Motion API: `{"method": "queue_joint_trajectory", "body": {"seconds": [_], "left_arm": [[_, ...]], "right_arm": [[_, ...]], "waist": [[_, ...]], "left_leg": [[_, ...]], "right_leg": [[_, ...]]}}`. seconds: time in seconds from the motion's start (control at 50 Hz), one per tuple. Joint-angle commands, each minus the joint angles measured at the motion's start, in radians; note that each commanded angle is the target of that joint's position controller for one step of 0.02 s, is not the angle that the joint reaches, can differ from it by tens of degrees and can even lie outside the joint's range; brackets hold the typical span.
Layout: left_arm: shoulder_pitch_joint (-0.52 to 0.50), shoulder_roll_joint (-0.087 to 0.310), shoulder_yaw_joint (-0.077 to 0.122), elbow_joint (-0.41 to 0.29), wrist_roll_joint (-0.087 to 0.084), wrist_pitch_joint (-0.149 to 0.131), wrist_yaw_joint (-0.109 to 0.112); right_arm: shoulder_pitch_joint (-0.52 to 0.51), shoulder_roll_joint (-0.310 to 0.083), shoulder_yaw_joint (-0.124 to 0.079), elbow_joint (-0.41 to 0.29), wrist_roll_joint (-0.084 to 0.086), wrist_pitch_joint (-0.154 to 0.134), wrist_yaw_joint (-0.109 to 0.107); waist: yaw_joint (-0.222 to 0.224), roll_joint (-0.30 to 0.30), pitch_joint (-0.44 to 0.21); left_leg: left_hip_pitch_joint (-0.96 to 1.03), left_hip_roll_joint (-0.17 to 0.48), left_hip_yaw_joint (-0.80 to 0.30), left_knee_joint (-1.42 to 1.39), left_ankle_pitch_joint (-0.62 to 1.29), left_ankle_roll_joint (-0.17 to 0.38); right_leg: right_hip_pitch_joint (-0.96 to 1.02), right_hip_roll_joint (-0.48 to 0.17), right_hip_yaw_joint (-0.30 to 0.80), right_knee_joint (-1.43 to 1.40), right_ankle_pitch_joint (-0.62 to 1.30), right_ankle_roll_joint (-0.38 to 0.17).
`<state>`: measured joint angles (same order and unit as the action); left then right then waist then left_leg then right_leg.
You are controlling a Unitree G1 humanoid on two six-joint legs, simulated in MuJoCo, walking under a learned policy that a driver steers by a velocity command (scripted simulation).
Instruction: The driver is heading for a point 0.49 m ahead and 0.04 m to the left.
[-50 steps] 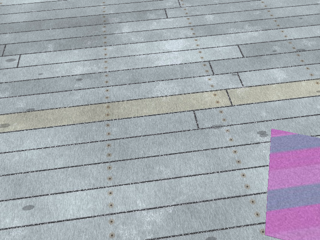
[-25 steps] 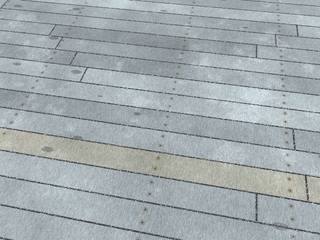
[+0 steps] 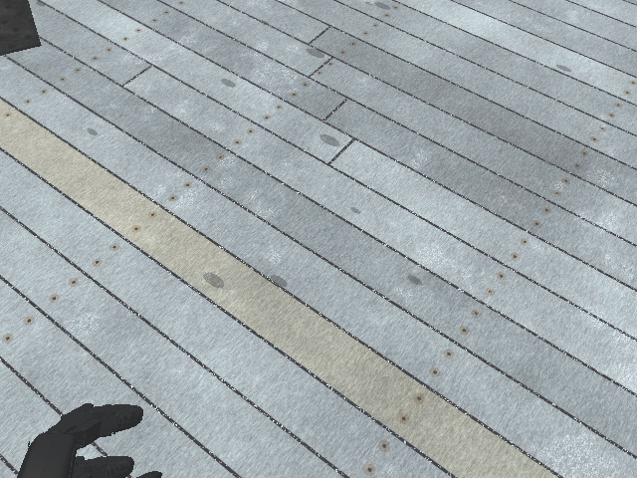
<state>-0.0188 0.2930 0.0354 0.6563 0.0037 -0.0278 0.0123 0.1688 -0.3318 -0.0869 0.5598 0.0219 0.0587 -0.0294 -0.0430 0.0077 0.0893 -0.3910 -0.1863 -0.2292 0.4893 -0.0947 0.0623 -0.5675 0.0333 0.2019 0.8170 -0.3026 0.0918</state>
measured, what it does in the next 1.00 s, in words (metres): walks ahead: right foot, then left foot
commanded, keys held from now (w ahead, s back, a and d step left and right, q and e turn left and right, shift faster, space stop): q+shift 0.04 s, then w+q+shift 0.34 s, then w+e+shift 0.20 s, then e+shift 0.26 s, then shift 0.16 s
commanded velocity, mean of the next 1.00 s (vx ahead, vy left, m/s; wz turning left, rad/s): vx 0.51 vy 0.00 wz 0.24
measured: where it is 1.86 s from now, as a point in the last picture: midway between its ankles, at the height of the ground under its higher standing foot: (205, 462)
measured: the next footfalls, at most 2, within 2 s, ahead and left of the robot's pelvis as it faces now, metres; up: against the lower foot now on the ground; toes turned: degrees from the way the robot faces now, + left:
right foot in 0.12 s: +0.15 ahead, -0.16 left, +0.00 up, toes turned +17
left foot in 0.60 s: +0.15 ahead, +0.18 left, +0.00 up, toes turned +27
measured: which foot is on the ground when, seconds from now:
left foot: down 0.00-0.12, up 0.14-0.58, down 0.60-0.98, up 1.00-1.00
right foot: up 0.00-0.10, down 0.12-0.58, up 0.60-0.94, down 0.96-1.00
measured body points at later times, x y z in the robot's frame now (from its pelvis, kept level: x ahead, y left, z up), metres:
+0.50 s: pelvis +0.12 -0.01 +0.01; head +0.11 -0.02 +0.46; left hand +0.03 +0.29 -0.09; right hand +0.40 -0.18 -0.07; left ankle +0.10 +0.15 -0.67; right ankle +0.12 -0.17 -0.73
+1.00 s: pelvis +0.34 +0.14 -0.03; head +0.38 +0.15 +0.42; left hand +0.47 +0.43 -0.11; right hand +0.48 -0.13 -0.14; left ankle +0.13 +0.17 -0.69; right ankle +0.48 +0.11 -0.73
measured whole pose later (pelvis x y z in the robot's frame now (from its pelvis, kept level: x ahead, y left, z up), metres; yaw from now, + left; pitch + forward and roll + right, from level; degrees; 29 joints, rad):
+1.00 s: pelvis +0.34 +0.14 -0.03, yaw +11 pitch +1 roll +0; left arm 0.12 0.30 0.06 0.63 0.01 -0.04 -0.06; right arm 0.27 -0.30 -0.05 0.75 0.02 -0.04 -0.05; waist -0.02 -0.01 0.08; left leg -0.08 0.04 0.18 0.88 -0.49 -0.02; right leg -0.55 0.07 -0.08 0.61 -0.10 -0.11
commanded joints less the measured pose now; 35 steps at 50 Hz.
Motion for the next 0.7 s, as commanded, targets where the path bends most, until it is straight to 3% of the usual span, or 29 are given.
{"method": "queue_joint_trajectory", "body": {"seconds": [0.02, 0.04, 0.08, 0.1, 0.12, 0.14, 0.16, 0.18, 0.2, 0.22, 0.24, 0.26, 0.28, 0.3, 0.34, 0.38, 0.4, 0.44, 0.5, 0.54, 0.56, 0.58, 0.6, 0.62, 0.64, 0.66, 0.68, 0.7], "left_arm": [[0.055, 0.086, 0.035, -0.04, -0.003, 0.003, 0.001], [0.049, 0.091, 0.04, -0.043, -0.004, -0.002, -0.001], [0.097, 0.109, 0.055, -0.032, -0.02, -0.01, -0.008], [0.154, 0.118, 0.068, -0.018, -0.027, -0.012, -0.008], [0.258, 0.185, 0.089, -0.01, -0.019, -0.01, -0.002], [0.254, 0.247, 0.093, -0.018, 0.015, -0.011, -0.003], [0.156, 0.243, 0.097, -0.049, 0.039, -0.03, -0.002], [0.104, 0.185, 0.083, -0.077, 0.022, -0.035, 0.012], [0.097, 0.158, 0.072, -0.082, 0.002, -0.032, 0.022], [0.115, 0.152, 0.067, -0.083, -0.007, -0.03, 0.029], [0.147, 0.154, 0.062, -0.075, -0.008, -0.034, 0.031], [0.219, 0.188, 0.06, -0.04, 0.051, -0.013, 0.014], [0.22, 0.214, 0.072, -0.037, 0.054, -0.011, 0.001], [0.219, 0.213, 0.072, -0.037, 0.045, -0.012, -0.008], [0.239, 0.204, 0.07, -0.035, 0.035, -0.021, -0.015], [0.286, 0.202, 0.069, -0.02, 0.034, -0.031, -0.014], [0.334, 0.196, 0.067, -0.006, 0.036, -0.039, -0.013], [0.384, 0.199, 0.068, 0.024, 0.037, -0.049, -0.014], [0.371, 0.209, 0.07, 0.044, 0.03, -0.036, -0.008], [0.396, 0.216, 0.071, 0.072, 0.026, -0.018, -0.013], [0.387, 0.213, 0.069, 0.082, 0.018, -0.011, -0.022], [0.369, 0.183, 0.059, 0.085, 0.014, -0.015, -0.032], [0.339, 0.11, 0.034, 0.059, 0.021, -0.029, -0.043], [0.285, 0.0, 0.012, -0.028, 0.009, -0.048, -0.048], [0.269, 0.082, 0.033, -0.004, 0.01, -0.043, -0.032], [0.28, 0.101, 0.043, 0.018, 0.002, -0.038, -0.037], [0.317, 0.108, 0.046, 0.023, -0.074, -0.057, -0.033], [0.311, 0.118, 0.051, 0.035, -0.068, -0.057, -0.032]], "right_arm": [[-0.051, -0.164, -0.055, -0.091, 0.0, -0.001, -0.011], [-0.049, -0.157, -0.054, -0.091, -0.001, 0.0, -0.008], [-0.068, -0.143, -0.049, -0.102, 0.004, 0.001, -0.002], [-0.065, -0.132, -0.044, -0.1, 0.007, -0.001, 0.003], [-0.015, -0.061, -0.02, -0.097, 0.008, -0.007, 0.008], [0.005, -0.036, -0.01, -0.121, 0.016, -0.018, 0.014], [-0.024, -0.106, -0.021, -0.143, 0.017, -0.041, 0.02], [-0.011, -0.162, -0.033, -0.115, 0.004, -0.044, 0.019], [0.026, -0.168, -0.037, -0.088, -0.011, -0.042, 0.018], [0.054, -0.152, -0.035, -0.076, -0.023, -0.041, 0.02], [0.057, -0.136, -0.029, -0.078, -0.022, -0.041, 0.023], [-0.027, -0.127, -0.012, -0.095, -0.117, -0.019, 0.08], [-0.024, -0.098, -0.006, -0.105, -0.094, -0.008, 0.106], [-0.009, -0.1, -0.003, -0.095, -0.075, -0.003, 0.118], [0.0, -0.115, -0.006, -0.082, -0.059, 0.001, 0.122], [-0.034, -0.117, -0.004, -0.084, -0.057, -0.001, 0.117], [-0.056, -0.102, 0.004, -0.085, -0.059, -0.007, 0.116], [-0.072, -0.079, 0.016, -0.082, -0.057, -0.021, 0.118], [-0.118, -0.084, 0.029, -0.081, -0.054, -0.042, 0.132], [-0.114, -0.076, 0.038, -0.067, -0.052, -0.06, 0.123], [-0.026, -0.067, 0.038, -0.038, -0.052, -0.073, 0.11], [0.166, -0.086, 0.024, 0.033, -0.058, -0.09, 0.093], [0.396, -0.153, 0.001, 0.089, -0.08, -0.106, 0.074], [0.48, -0.318, -0.025, 0.081, -0.09, -0.117, 0.045], [0.452, -0.262, -0.018, 0.077, -0.093, -0.126, 0.02], [0.352, -0.175, 0.011, 0.081, -0.093, -0.127, 0.018], [0.254, -0.089, 0.02, 0.054, -0.003, -0.144, 0.023], [0.177, -0.061, 0.028, 0.053, -0.002, -0.143, 0.022]], "waist": [[0.035, 0.109, -0.213], [0.03, 0.131, -0.203], [0.053, 0.146, -0.217], [0.086, 0.12, -0.208], [0.108, -0.03, -0.256], [0.066, -0.255, -0.213], [0.027, -0.304, -0.116], [0.025, -0.239, -0.099], [0.023, -0.179, -0.098], [0.023, -0.149, -0.113], [0.033, -0.132, -0.098], [0.051, 0.014, -0.069], [0.038, -0.045, -0.054], [0.037, -0.078, -0.061], [0.046, -0.12, -0.067], [0.07, -0.137, -0.06], [0.094, -0.131, -0.053], [0.1, -0.144, -0.032], [0.091, -0.184, -0.001], [0.092, -0.199, 0.027], [0.038, -0.163, 0.023], [-0.067, -0.063, -0.05], [-0.177, 0.12, -0.214], [-0.179, 0.419, -0.266], [-0.166, 0.156, -0.227], [-0.085, 0.062, -0.15], [-0.049, 0.121, -0.124], [-0.02, 0.162, -0.106]], "left_leg": [[0.064, 0.21, -0.29, -0.108, 0.015, 0.121], [0.068, 0.206, -0.314, -0.099, -0.016, 0.112], [-0.007, 0.183, -0.357, -0.093, -0.389, 0.092], [-0.133, 0.15, -0.341, -0.032, -0.571, 0.069], [-0.26, 0.07, -0.193, 0.192, -0.673, 0.019], [-0.433, -0.022, -0.012, 0.483, -0.527, 0.001], [-0.519, 0.112, 0.017, 0.598, -0.37, -0.02], [-0.504, 0.159, 0.064, 0.669, -0.284, -0.046], [-0.478, 0.173, 0.1, 0.749, -0.225, -0.074], [-0.457, 0.177, 0.147, 0.84, -0.188, -0.087], [-0.462, 0.194, 0.174, 0.899, -0.16, -0.094], [-0.403, 0.167, 0.164, 0.894, -0.108, -0.082], [-0.408, 0.164, 0.169, 0.898, -0.081, -0.083], [-0.42, 0.169, 0.168, 0.897, -0.062, -0.088], [-0.44, 0.184, 0.166, 0.871, -0.036, -0.101], [-0.464, 0.206, 0.165, 0.797, -0.036, -0.105], [-0.451, 0.205, 0.141, 0.728, -0.045, -0.1], [-0.398, 0.201, 0.11, 0.555, -0.085, -0.082], [-0.178, 0.216, 0.238, 0.252, -0.235, -0.044], [-0.012, 0.199, 0.313, 0.092, -0.327, -0.006], [0.123, 0.17, 0.33, 0.006, -0.255, 0.011], [0.388, 0.141, 0.318, -0.034, -0.193, 0.017], [0.67, 0.313, 0.106, -0.091, -0.397, 0.007], [0.802, 0.606, -0.355, -0.24, -0.496, 0.035], [0.677, 0.644, -0.371, -0.232, -0.274, 0.062], [0.587, 0.59, -0.173, -0.179, -0.038, 0.049], [0.582, 0.516, -0.038, -0.155, 0.158, 0.07], [0.55, 0.479, 0.07, -0.151, 0.317, 0.053]], "right_leg": [[0.168, 0.052, -0.049, -0.095, 0.06, -0.003], [0.189, 0.054, -0.044, -0.145, 0.056, -0.01], [0.337, 0.033, -0.049, -0.277, 0.095, -0.035], [0.484, -0.002, -0.052, -0.347, 0.101, -0.059], [0.641, -0.2, 0.141, -0.456, -0.183, -0.139], [0.623, -0.373, 0.447, -0.615, -0.493, -0.222], [0.503, -0.427, 0.567, -0.665, -0.588, -0.263], [0.466, -0.385, 0.447, -0.649, -0.537, -0.243], [0.448, -0.333, 0.332, -0.637, -0.451, -0.211], [0.434, -0.293, 0.235, -0.625, -0.389, -0.182], [0.413, -0.274, 0.159, -0.627, -0.356, -0.172], [0.282, -0.274, 0.109, -0.667, -0.388, -0.181], [0.28, -0.265, 0.063, -0.67, -0.374, -0.169], [0.299, -0.263, 0.018, -0.671, -0.36, -0.161], [0.342, -0.284, -0.034, -0.672, -0.345, -0.162], [0.41, -0.316, -0.075, -0.679, -0.327, -0.172], [0.422, -0.326, -0.067, -0.691, -0.322, -0.189], [0.441, -0.35, -0.08, -0.719, -0.311, -0.21], [0.367, -0.332, -0.167, -0.756, -0.291, -0.21], [0.318, -0.317, -0.154, -0.729, -0.207, -0.238], [0.27, -0.312, -0.158, -0.644, -0.111, -0.252], [0.167, -0.252, -0.214, -0.415, 0.093, -0.247], [0.014, -0.145, -0.294, -0.026, 0.08, -0.222], [-0.31, 0.028, -0.228, 0.316, -0.298, -0.194], [-0.336, -0.004, -0.081, 0.44, -0.192, -0.207], [-0.286, -0.059, -0.076, 0.431, -0.111, -0.204], [-0.323, -0.114, -0.045, 0.416, -0.021, -0.156], [-0.313, -0.127, -0.07, 0.384, 0.035, -0.128]]}}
